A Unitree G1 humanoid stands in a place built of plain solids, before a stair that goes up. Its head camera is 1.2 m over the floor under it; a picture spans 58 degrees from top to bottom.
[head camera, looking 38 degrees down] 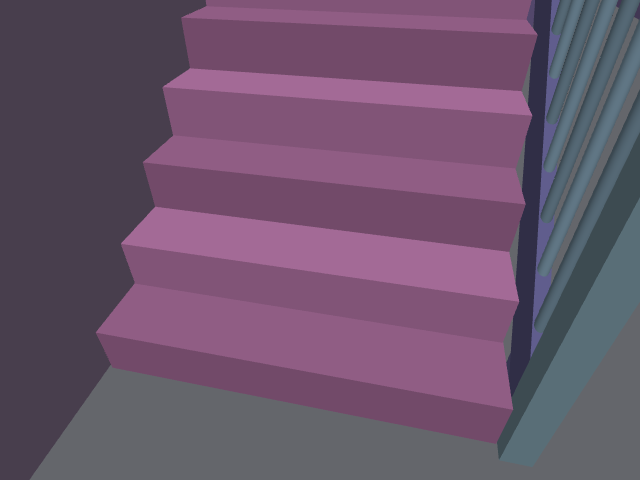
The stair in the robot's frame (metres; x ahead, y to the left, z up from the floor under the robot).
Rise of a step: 0.17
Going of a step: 0.22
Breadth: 1.20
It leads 12 degrees to the right of straight ahead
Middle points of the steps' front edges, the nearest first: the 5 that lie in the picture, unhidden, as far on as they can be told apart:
0.73 0.09 0.18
0.94 0.05 0.35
1.16 0.00 0.53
1.37 -0.05 0.70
1.58 -0.09 0.88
